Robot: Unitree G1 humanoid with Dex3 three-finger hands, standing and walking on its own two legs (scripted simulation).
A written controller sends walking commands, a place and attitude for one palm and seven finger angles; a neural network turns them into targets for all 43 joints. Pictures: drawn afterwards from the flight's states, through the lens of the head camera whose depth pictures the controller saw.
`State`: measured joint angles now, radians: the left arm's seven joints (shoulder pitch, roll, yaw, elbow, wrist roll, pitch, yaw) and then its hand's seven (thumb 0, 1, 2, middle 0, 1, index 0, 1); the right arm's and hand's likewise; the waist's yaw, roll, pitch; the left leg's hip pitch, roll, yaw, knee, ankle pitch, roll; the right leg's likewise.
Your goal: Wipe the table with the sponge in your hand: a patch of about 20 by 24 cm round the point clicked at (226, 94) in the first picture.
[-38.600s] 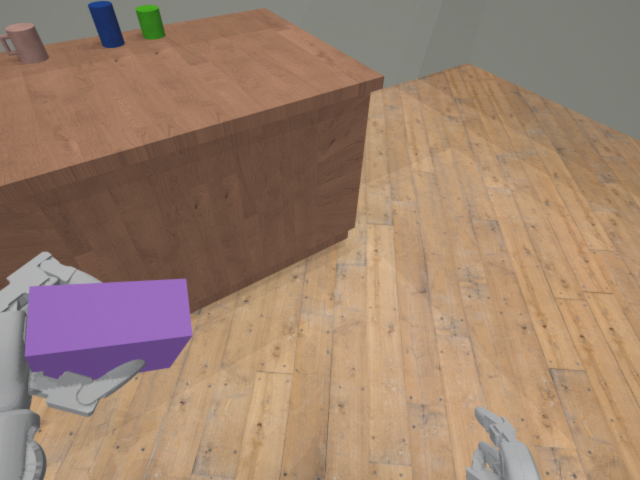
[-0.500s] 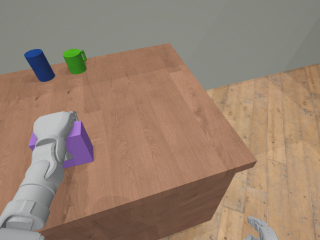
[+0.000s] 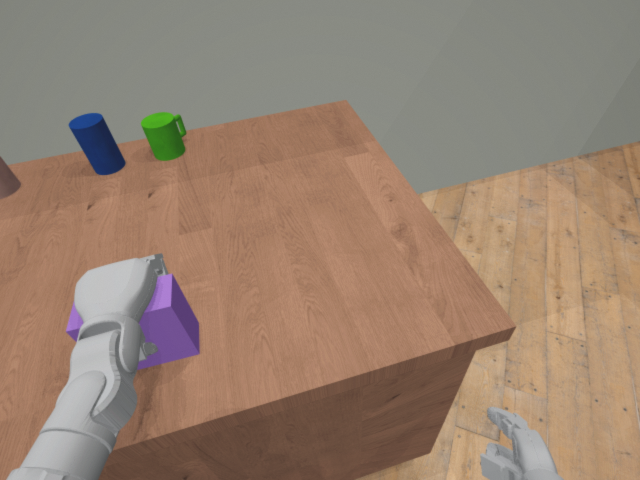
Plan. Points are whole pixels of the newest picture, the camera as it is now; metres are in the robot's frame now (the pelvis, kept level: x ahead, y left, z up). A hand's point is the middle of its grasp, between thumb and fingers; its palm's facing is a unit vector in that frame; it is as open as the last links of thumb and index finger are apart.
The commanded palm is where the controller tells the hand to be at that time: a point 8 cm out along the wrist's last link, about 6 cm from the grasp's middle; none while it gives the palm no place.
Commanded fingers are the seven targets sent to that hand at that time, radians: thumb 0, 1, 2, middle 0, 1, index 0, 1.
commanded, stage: wipe back along the first lane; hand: left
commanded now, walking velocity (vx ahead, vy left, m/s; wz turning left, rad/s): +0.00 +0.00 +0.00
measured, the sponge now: (146, 334) +0.29 +0.29 +0.02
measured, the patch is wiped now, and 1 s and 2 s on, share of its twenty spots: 1.00 1.00 1.00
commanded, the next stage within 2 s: lift the sponge slowly off the table in 0.64 s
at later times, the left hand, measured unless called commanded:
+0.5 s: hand (137, 343) +0.25 +0.26 +0.06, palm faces +0.03 -0.08 -1.00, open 9.8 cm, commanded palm +0.21 +0.26 +0.11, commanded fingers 0.00 0.10 1.30 -1.20 -1.60 -1.20 -1.60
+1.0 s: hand (134, 358) +0.23 +0.26 +0.07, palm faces +0.02 -0.12 -0.99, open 9.8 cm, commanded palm +0.19 +0.25 +0.13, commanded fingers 0.00 0.10 1.30 -1.20 -1.60 -1.20 -1.60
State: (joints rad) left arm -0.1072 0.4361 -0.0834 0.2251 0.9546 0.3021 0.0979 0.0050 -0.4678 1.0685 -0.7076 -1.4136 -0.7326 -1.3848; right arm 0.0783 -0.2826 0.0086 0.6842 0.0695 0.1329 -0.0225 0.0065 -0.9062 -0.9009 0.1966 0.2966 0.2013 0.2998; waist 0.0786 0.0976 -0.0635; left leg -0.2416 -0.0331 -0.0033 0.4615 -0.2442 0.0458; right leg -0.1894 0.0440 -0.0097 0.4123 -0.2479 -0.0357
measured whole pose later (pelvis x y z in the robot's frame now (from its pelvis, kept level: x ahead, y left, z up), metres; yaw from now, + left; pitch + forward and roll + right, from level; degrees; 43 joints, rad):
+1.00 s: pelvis -0.01 -0.01 +0.00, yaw -1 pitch -3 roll -1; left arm 0.13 0.41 -0.11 -0.06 0.93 0.36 0.07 0.01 -0.47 1.07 -0.72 -1.40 -0.75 -1.37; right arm 0.02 -0.27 0.02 0.70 0.05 0.08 -0.02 0.01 -0.91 -0.90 0.20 0.30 0.20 0.30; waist 0.11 0.11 -0.02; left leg -0.17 -0.02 0.01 0.44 -0.23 0.04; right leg -0.13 0.05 0.01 0.40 -0.23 -0.05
